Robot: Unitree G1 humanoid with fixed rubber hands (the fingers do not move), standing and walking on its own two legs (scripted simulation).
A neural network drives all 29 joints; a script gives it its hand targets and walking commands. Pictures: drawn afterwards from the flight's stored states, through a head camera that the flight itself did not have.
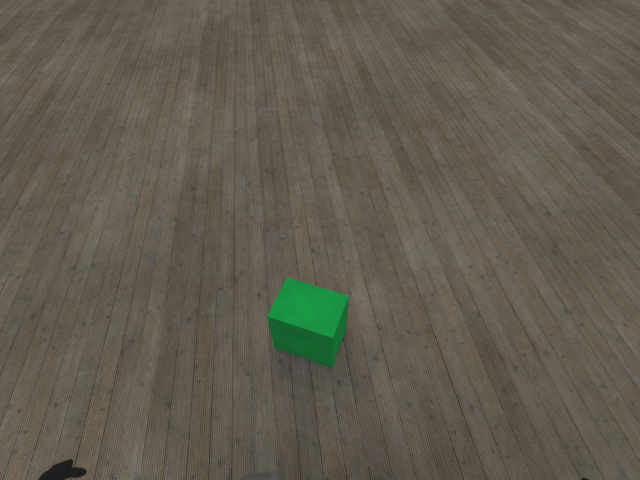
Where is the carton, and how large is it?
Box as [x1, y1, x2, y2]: [267, 278, 348, 367]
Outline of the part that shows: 287,278 267,316 274,347 332,367 346,327 348,296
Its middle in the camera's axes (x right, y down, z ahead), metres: -0.04 +0.27 +1.26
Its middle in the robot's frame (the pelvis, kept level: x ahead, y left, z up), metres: +0.68 +0.05 -0.65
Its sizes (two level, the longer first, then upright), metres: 0.207 0.150 0.209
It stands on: the floor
